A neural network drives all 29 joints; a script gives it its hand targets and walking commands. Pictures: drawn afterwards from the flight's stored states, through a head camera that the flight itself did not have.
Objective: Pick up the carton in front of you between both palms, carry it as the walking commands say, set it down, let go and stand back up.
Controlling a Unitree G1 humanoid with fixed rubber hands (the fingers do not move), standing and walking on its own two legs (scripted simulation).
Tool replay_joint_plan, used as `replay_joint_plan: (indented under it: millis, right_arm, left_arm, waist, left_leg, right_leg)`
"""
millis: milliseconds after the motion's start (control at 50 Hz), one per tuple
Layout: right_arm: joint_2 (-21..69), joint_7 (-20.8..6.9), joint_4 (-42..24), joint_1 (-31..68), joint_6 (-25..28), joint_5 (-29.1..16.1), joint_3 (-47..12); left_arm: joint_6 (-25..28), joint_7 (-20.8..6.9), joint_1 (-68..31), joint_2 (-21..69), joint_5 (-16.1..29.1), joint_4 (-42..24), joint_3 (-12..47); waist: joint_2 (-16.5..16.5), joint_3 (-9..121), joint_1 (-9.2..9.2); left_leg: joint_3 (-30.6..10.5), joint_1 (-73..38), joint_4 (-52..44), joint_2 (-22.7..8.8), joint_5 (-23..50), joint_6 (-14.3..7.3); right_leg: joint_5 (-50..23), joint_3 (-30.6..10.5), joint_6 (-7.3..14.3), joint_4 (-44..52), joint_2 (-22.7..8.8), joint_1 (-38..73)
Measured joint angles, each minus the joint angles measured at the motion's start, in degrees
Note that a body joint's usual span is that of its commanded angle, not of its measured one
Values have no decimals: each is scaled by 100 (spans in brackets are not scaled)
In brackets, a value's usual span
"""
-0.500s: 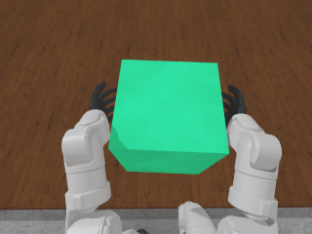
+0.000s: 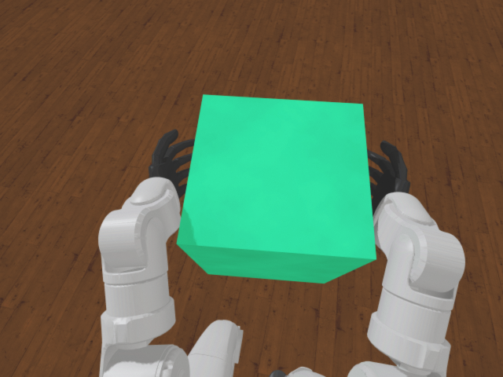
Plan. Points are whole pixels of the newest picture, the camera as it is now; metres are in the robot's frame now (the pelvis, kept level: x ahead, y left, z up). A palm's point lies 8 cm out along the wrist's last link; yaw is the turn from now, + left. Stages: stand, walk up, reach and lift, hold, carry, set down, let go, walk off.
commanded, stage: carry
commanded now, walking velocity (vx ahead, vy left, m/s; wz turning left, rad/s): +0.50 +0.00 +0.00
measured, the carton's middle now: (272, 203) +0.36 +0.04 +0.05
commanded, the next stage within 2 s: none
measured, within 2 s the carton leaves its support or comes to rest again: neither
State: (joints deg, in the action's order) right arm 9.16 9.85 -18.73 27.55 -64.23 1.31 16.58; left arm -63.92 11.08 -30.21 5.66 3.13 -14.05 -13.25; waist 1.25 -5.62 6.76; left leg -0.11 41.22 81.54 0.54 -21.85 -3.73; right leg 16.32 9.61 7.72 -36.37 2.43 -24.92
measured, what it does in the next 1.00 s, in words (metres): climbs: left foot, then right foot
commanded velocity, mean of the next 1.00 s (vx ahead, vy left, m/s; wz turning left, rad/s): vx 0.50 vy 0.00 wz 0.00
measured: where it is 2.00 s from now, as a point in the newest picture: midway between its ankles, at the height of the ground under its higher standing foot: (291, 154)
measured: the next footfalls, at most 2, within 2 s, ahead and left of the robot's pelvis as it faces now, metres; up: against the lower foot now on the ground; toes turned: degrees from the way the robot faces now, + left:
left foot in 0.28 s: +0.39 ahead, +0.09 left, +0.00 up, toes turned +4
right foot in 0.76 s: +0.66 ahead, -0.13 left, +0.00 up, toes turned -12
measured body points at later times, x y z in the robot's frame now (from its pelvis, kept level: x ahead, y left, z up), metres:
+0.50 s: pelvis +0.33 +0.03 +0.02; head +0.36 +0.03 +0.47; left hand +0.69 +0.15 +0.13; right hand +0.67 -0.16 +0.13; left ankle +0.35 +0.09 -0.72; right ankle +0.31 -0.10 -0.64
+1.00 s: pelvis +0.66 -0.04 +0.03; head +0.67 -0.05 +0.48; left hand +0.91 +0.11 +0.12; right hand +0.92 -0.19 +0.11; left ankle +0.70 +0.10 -0.67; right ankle +0.62 -0.12 -0.72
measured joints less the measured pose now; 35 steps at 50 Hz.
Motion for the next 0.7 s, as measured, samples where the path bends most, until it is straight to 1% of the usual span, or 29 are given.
replay_joint_plan:
  millis: [40, 120, 180, 240, 260, 280, 300, 320, 340, 360, 380, 420, 480, 560, 580, 660, 700]
  right_arm:
    - [-27, -8, -39, 54, -12, 41, -28]
    - [-191, -6, 5, 208, -172, 82, -119]
    - [-336, 22, 141, 316, -386, 51, -150]
    - [-446, 64, 404, 482, -592, -17, -150]
    - [-468, 73, 539, 564, -638, -44, -156]
    - [-483, 86, 698, 661, -677, -56, -169]
    - [-463, 105, 849, 728, -666, -56, -175]
    - [-444, 134, 1001, 798, -655, -52, -187]
    - [-429, 160, 1143, 845, -660, -51, -192]
    - [-413, 160, 1250, 850, -672, -68, -182]
    - [-399, 163, 1318, 819, -673, -73, -165]
    - [-361, 156, 1382, 704, -622, -93, -108]
    - [-284, 80, 1418, 526, -414, -61, -30]
    - [-137, 28, 1382, 178, -102, -31, -24]
    - [-89, -26, 1342, 56, -39, -13, -39]
    - [140, -139, 959, -582, 173, 120, -164]
    - [79, -180, 694, -902, 205, 122, -408]
  left_arm:
    - [-9, -3, -94, -28, 23, 5, -16]
    - [-141, -19, -308, -65, -30, 89, -45]
    - [-306, -41, -430, -55, -145, 234, -59]
    - [-491, -56, -503, -44, -274, 376, -109]
    - [-554, -65, -511, -53, -306, 409, -143]
    - [-618, -70, -508, -70, -337, 431, -184]
    - [-657, -79, -517, -121, -347, 477, -207]
    - [-689, -81, -512, -164, -335, 527, -250]
    - [-715, -81, -486, -173, -333, 573, -299]
    - [-739, -80, -452, -141, -349, 615, -359]
    - [-755, -77, -418, -75, -394, 642, -419]
    - [-732, -77, -350, 89, -507, 669, -530]
    - [-572, -89, -207, 267, -643, 654, -581]
    - [-270, -183, 189, 358, -696, 578, -493]
    - [-199, -211, 322, 370, -701, 545, -454]
    - [12, -296, 979, 427, -643, 214, -243]
    - [66, -306, 1308, 375, -588, -30, -25]
  waist:
    - [-5, 127, -48]
    - [-98, 494, -207]
    - [-175, 773, -356]
    - [-186, 975, -506]
    - [-176, 1006, -574]
    - [-199, 1036, -645]
    - [-105, 1039, -765]
    - [-50, 1009, -871]
    - [-56, 967, -945]
    - [-83, 923, -997]
    - [-109, 878, -1030]
    - [-130, 807, -1051]
    - [-138, 729, -1033]
    - [-136, 750, -947]
    - [-131, 767, -912]
    - [-91, 844, -740]
    - [-85, 855, -672]
  left_leg:
    - [145, 254, -865, -133, 190, 37]
    - [313, 282, -2713, -275, 1180, 73]
    - [492, -65, -3961, -256, 1767, 60]
    - [755, -620, -4875, -110, 2035, -19]
    - [863, -892, -5153, -37, 2072, -37]
    - [936, -1202, -5368, 2, 1980, -102]
    - [983, -1256, -5197, 71, 1697, -242]
    - [1009, -1237, -4942, 105, 1448, -306]
    - [1013, -1270, -4817, 109, 1275, -330]
    - [1005, -1357, -4822, 107, 1188, -323]
    - [992, -1478, -4914, 105, 1170, -280]
    - [968, -1744, -5191, 115, 1137, -262]
    - [907, -2143, -5602, 105, 1073, -235]
    - [811, -2699, -6089, 51, 928, -125]
    - [791, -2850, -6195, 32, 873, -87]
    - [746, -3491, -6494, -40, 535, 100]
    - [731, -3796, -6486, -77, 262, 207]
  right_leg:
    - [21, -73, -39, 406, -20, 406]
    - [176, -237, -167, 1017, -26, 1147]
    - [425, -336, -269, 1300, -11, 1700]
    - [824, -429, -375, 1281, -26, 2175]
    - [1006, -454, -409, 1048, -46, 2257]
    - [1191, -467, -444, 598, -50, 2244]
    - [1187, -461, -484, -94, -155, 2050]
    - [1089, -608, -522, -1020, -157, 1697]
    - [1072, -765, -521, -1941, -90, 1283]
    - [989, -852, -495, -2672, -41, 879]
    - [848, -877, -472, -3146, -39, 510]
    - [553, -864, -469, -3423, -153, -127]
    - [295, -829, -564, -2930, -393, -792]
    - [-61, -741, -743, -1677, -631, -1204]
    - [-204, -697, -773, -1319, -665, -1223]
    - [-871, -448, -825, 9, -666, -1032]
    - [-1151, -254, -800, 611, -598, -775]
